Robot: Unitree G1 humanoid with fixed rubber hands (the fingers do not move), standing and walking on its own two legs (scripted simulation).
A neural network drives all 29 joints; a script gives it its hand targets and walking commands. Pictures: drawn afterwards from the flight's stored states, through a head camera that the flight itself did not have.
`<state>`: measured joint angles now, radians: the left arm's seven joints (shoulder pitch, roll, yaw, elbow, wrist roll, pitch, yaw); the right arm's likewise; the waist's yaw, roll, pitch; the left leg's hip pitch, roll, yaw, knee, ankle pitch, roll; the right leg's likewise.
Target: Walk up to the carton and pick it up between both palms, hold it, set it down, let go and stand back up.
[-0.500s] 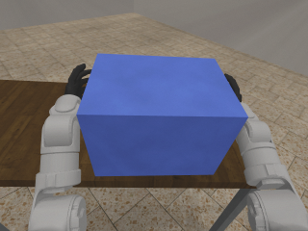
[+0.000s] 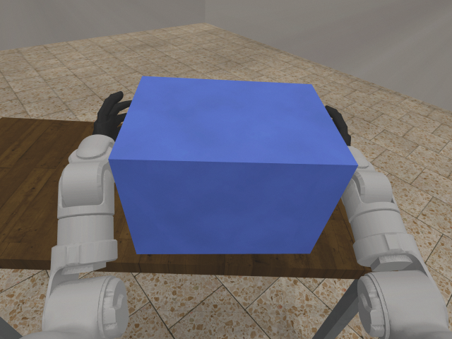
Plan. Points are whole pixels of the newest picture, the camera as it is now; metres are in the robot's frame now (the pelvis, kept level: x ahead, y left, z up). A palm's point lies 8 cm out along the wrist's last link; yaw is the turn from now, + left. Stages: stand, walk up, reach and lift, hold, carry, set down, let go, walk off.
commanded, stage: hold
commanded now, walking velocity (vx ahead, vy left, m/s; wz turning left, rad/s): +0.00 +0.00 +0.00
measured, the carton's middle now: (227, 166) +0.34 +0.00 +0.18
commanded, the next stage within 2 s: none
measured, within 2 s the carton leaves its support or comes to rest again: neither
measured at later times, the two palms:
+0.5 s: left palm (105, 139) +0.35 +0.20 +0.22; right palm (334, 153) +0.36 -0.18 +0.20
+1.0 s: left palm (108, 138) +0.35 +0.20 +0.22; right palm (337, 149) +0.36 -0.19 +0.21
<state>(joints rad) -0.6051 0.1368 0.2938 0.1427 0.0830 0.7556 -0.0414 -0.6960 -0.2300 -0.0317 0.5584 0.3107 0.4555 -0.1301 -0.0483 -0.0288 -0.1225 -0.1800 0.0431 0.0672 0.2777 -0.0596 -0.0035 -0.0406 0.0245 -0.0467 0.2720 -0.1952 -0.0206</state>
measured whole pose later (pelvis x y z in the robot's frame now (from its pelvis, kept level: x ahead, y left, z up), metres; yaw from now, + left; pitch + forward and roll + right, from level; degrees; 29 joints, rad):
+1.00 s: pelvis +0.00 +0.01 +0.00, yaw -1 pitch -2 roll -1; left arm -0.58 0.14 0.26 0.08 0.08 0.77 -0.01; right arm -0.68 -0.25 -0.02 0.53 0.34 0.45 -0.13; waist -0.06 -0.03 -0.14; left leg -0.19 0.04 0.08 0.29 -0.07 0.00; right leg -0.05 0.02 -0.04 0.27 -0.19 -0.01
